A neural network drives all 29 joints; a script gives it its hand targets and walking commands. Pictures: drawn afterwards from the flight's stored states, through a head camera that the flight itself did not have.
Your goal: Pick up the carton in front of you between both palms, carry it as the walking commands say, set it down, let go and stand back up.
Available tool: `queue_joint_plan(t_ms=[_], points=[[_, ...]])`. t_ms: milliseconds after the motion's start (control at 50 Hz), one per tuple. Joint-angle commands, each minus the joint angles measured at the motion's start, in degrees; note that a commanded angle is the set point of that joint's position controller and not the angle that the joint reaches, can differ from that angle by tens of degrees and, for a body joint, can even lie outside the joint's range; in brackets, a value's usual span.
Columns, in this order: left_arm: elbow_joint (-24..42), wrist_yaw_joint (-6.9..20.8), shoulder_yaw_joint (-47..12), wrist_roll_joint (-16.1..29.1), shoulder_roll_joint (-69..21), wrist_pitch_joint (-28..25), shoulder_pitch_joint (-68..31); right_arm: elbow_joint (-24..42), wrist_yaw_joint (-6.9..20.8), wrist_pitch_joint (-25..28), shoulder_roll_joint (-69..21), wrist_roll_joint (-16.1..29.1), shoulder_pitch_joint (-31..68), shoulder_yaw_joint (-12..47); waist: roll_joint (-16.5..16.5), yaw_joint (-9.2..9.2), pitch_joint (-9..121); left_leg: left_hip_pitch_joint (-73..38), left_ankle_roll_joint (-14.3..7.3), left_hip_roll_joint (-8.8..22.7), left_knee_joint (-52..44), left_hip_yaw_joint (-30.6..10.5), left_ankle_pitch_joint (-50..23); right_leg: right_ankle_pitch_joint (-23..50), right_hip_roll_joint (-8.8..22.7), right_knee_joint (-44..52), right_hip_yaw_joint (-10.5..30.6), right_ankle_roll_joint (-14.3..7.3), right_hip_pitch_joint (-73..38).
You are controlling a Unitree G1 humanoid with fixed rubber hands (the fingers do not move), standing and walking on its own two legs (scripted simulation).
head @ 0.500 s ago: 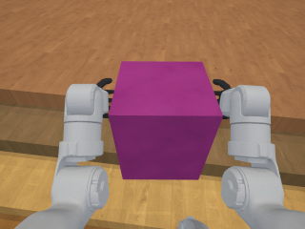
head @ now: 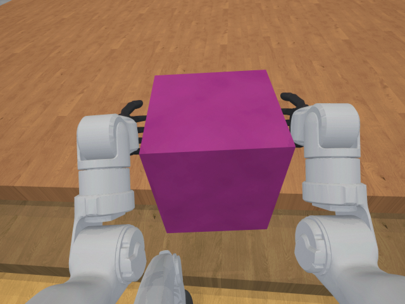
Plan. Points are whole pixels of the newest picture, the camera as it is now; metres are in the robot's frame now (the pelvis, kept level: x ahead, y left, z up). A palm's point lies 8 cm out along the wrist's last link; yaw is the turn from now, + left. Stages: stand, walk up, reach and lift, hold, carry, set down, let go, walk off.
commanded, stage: carry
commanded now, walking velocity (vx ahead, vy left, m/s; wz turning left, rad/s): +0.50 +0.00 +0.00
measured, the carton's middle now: (213, 156) +0.38 +0.00 +0.12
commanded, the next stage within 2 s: none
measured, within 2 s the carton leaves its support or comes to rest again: neither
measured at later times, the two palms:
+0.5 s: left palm (130, 16) +0.64 +0.17 +0.31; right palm (267, 1) +0.63 -0.13 +0.32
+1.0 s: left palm out of the picture +0.77 +0.14 +0.39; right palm out of the picture +0.78 -0.16 +0.40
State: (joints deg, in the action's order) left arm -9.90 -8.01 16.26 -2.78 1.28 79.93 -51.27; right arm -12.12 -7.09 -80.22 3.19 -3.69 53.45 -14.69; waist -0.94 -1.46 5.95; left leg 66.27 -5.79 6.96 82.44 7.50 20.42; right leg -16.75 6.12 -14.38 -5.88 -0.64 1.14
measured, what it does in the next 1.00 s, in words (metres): climbs: left foot 0.13 m higher, then right foot 0.12 m higher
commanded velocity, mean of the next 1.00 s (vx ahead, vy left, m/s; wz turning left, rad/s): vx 0.16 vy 0.00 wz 0.00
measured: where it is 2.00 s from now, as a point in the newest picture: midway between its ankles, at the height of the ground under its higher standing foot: (220, 245)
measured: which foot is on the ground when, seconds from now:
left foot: up 0.00-0.04, down 0.06-0.64, up 0.66-0.98, down 1.00-1.00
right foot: down 0.00-0.08, up 0.10-0.60, down 0.62-1.00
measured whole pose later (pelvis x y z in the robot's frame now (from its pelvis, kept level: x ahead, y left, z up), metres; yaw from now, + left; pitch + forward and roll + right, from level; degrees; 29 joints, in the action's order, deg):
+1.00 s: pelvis +0.39 -0.02 +0.21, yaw +2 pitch +4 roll +0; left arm -2.2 -9.5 17.4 -4.2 -1.0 78.2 -52.1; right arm -3.8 -7.6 -77.9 1.4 -3.7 52.8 -17.8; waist -0.5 -0.1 -1.9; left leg 29.3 -3.5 0.0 41.1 3.0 18.4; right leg -5.5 1.4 -34.3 -10.1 -5.7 32.3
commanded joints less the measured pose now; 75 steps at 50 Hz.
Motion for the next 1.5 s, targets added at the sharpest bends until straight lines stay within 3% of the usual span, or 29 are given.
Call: queue_joint_plan(t_ms=[0,20,40,60,80,100,140,200,260,340,440,500,520,560,580,600,620,640,660,700,740,840,880,920,980,1020,1040,1180,1480], points=[[-0.84,14.52,-25.95,22.35,-56.58,-1.14,-41.71,-0.75,10.07,1.83,-63.82,24.76,40.36,29.06,17.84,5.87,21.45,-36.33,-2.47,-8.81,-17.69,9.46,-9.11,77.52,4.77,-4.47,-4.87,-8.75,4.13],[-1.21,14.49,-25.65,21.43,-57.01,-1.51,-41.47,-0.93,10.41,2.38,-64.83,25.37,40.14,28.86,17.71,10.23,26.6,-44.53,-1.78,-10.86,-25.11,10.1,-8.91,84.92,5.33,-17.03,-5.08,-6.91,0.75],[-1.07,14.47,-25.24,20.94,-57.35,-1.93,-41.94,0.25,10.92,3.2,-66.25,26.67,41.8,29.09,12.18,13.06,30.45,-55.49,-0.14,-12.09,-41.58,6.43,-12.2,73.8,2.74,-33.68,-4.78,-4.28,2.37],[-1.88,14.36,-24.93,19.7,-59.04,-2.5,-41.35,1.11,11.53,3.97,-67.31,28.32,44.0,30.1,-1.38,8.31,33.31,-72.93,-3.61,1.74,-52.09,-20.47,-21.42,23.57,-3.46,-50.78,2.55,0.22,21.83],[-2.54,14.2,-23.56,18.51,-57.81,-2.87,-38.65,1.42,11.95,5.36,-68.8,28.94,43.21,30.08,-17.78,7.37,42.28,-78.61,-13.26,12.84,-56.16,-49.31,-24.41,1.47,-11.55,-76.09,12.37,1.3,32.54],[-0.18,13.74,-24.23,17.62,-58.8,-3.47,-41.05,5.75,12.4,6.11,-70.34,30.38,46.15,30.87,-11.36,7.37,41.59,-74.52,-14.25,11.32,-55.73,-47.16,-17.61,3.41,-9.82,-87.35,15.7,-0.55,35.99],[4.45,12.9,-25.07,18.6,-59.95,-3.75,-44.4,14.16,12.86,7.0,-71.88,32.7,52.68,32.87,-3.95,4.49,32.49,-67.89,-9.28,9.38,-53.08,-37.73,-8.33,5.76,-5.6,-89.47,12.97,-3.22,44.56],[11.26,11.66,-29.42,20.68,-60.34,-3.82,-46.98,19.67,12.66,6.85,-71.83,33.31,52.8,34.06,-3.68,4.3,28.27,-66.82,-7.85,8.17,-55.84,-29.57,1.33,3.81,-3.19,-89.34,10.58,-5.36,51.38],[14.04,11.04,-32.76,21.74,-60.35,-3.74,-44.52,21.26,11.79,5.86,-68.51,30.64,48.08,34.37,-1.18,4.77,27.86,-71.38,-9.07,9.57,-56.73,-25.78,-5.51,-1.77,-2.25,-81.16,8.22,-5.11,56.07],[12.87,11.14,-35.59,22.55,-58.37,-2.69,-42.7,17.51,11.6,3.81,-61.97,26.85,40.97,33.9,-6.48,8.11,27.19,-84.42,-12.3,13.04,-59.11,-26.28,-15.78,-8.85,-2.11,-99.91,4.21,-5.07,76.35],[5.34,11.39,-34.6,22.27,-56.58,-1.34,-42.36,10.97,13.1,2.08,-58.06,25.62,40.34,31.3,-5.45,5.98,16.92,-77.58,-6.42,7.8,-64.24,-16.84,-13.47,-8.57,-0.35,-88.41,0.63,-3.36,78.61],[0.54,11.07,-32.77,21.57,-58.33,-1.32,-41.28,6.31,14.08,1.39,-58.2,25.11,40.34,28.43,-8.99,3.87,16.67,-66.81,-5.51,3.71,-68.49,-3.88,-33.52,-4.62,-1.33,-67.35,-5.12,-3.58,58.1],[-0.22,11.16,-32.65,22.1,-59.65,-1.35,-41.55,4.36,14.24,1.42,-58.61,24.79,40.83,27.77,-14.61,1.73,16.99,-61.54,-4.64,4.11,-67.55,1.17,-46.39,0.04,-1.62,-59.73,-5.24,-5.06,47.9],[-2.27,11.55,-31.27,23.65,-61.18,-1.73,-42.07,0.85,14.29,1.52,-59.83,23.55,39.26,25.75,-16.24,-1.45,21.78,-62.57,-2.48,5.03,-58.33,3.06,-80.64,4.33,-7.29,-49.17,-9.52,-6.24,33.36],[-2.92,11.97,-30.38,24.47,-62.41,-2.14,-41.86,-0.27,14.26,1.79,-60.47,22.97,39.39,24.92,-13.92,-4.27,25.37,-64.71,-0.76,5.05,-49.11,4.27,-85.66,6.99,-9.74,-40.26,-10.8,-5.48,25.53],[-2.39,12.55,-30.46,25.1,-63.66,-2.77,-42.54,-0.48,14.19,2.24,-60.46,22.46,39.9,24.37,-8.2,-7.12,27.57,-64.17,1.51,2.7,-37.16,4.8,-77.71,15.18,-11.0,-24.31,-8.73,-4.38,16.32],[-1.28,13.21,-30.63,25.61,-64.8,-3.5,-44.03,-0.04,13.91,2.59,-61.29,21.87,40.53,24.46,3.15,-5.77,31.11,-48.61,5.42,-2.57,-20.67,0.42,-32.35,51.17,1.51,-18.68,11.78,-9.12,-2.36],[-1.1,13.44,-30.61,26.48,-65.19,-4.31,-44.87,-0.55,13.63,2.97,-62.32,20.81,38.48,23.47,17.28,-3.87,38.05,-34.57,8.86,-12.34,1.32,-6.21,0.82,81.3,14.93,-14.55,36.66,-18.61,-13.8],[1.22,13.81,-31.31,27.73,-67.46,-4.86,-45.73,0.44,13.15,3.24,-62.03,20.08,39.15,23.8,12.32,-3.55,42.68,-37.93,6.49,-9.49,9.85,-15.52,-1.67,65.94,13.49,-16.72,33.75,-20.43,-9.04],[9.99,14.1,-32.47,30.06,-69.14,-5.62,-51.71,5.71,12.19,3.55,-63.41,20.74,42.84,24.49,7.28,-0.83,35.66,-29.29,3.73,-7.4,11.07,-13.88,-3.11,36.38,9.82,-17.69,27.94,-16.15,-3.05],[15.62,13.79,-33.54,31.3,-69.73,-5.31,-54.21,11.43,11.15,3.53,-63.87,21.89,45.14,25.97,6.21,0.36,31.8,-26.88,3.04,-6.57,10.06,-12.86,-5.03,23.63,7.78,-16.19,22.82,-13.79,0.94],[18.8,11.86,-34.13,27.65,-62.89,-3.41,-48.15,17.04,10.14,2.74,-61.25,23.7,42.38,30.59,2.78,0.12,32.96,-23.99,3.18,-5.07,1.59,-10.29,-1.16,28.27,9.2,-15.31,16.59,-15.03,-3.41],[15.98,11.57,-33.79,24.81,-60.35,-2.53,-44.31,15.47,10.25,2.19,-60.55,23.59,40.9,31.87,6.0,-0.05,31.57,-33.41,3.65,-6.87,-23.89,-5.19,10.8,24.0,7.94,-10.6,10.73,-12.85,2.04],[12.63,12.05,-33.78,22.91,-59.31,-1.69,-41.08,13.16,10.7,1.85,-61.22,24.06,40.32,33.32,11.91,-1.01,32.69,-40.92,2.95,-9.02,-35.94,-1.9,8.6,19.5,8.44,-8.95,9.91,-12.52,2.72],[6.51,13.31,-33.61,21.59,-58.9,-1.28,-40.01,7.24,12.22,1.81,-62.98,24.15,39.53,32.8,7.57,1.89,32.27,-54.36,0.81,-6.65,-56.05,-4.79,-10.05,20.74,6.24,-15.53,6.06,-10.29,8.56],[3.75,14.1,-32.65,20.85,-59.33,-1.83,-39.49,3.73,13.59,2.69,-63.25,23.91,38.78,31.62,-3.92,1.71,29.13,-54.37,-2.42,3.14,-54.43,-16.85,-17.88,6.91,1.55,-15.71,3.51,-4.58,13.82],[4.08,14.13,-33.42,20.59,-59.96,-2.18,-39.54,2.11,14.26,2.69,-64.34,23.79,36.74,31.11,-4.7,0.82,27.58,-52.09,-2.34,3.81,-55.79,-17.06,-15.18,4.45,1.1,-15.35,3.63,-3.86,12.29],[-6.69,16.06,-28.91,19.68,-65.13,-7.43,-33.63,-5.3,15.9,8.27,-68.19,21.74,32.55,26.85,0.3,1.27,18.37,-47.85,0.25,0.21,-56.98,-12.18,-7.6,4.16,2.58,-11.88,5.97,-4.39,13.64],[3.49,14.05,-34.05,24.33,-65.51,-10.34,-32.25,5.55,12.54,10.72,-67.93,24.95,30.86,32.82,1.24,1.52,22.73,-50.77,-0.49,-0.73,-55.75,-11.08,-10.4,6.18,2.94,-11.62,6.09,-4.41,10.73]])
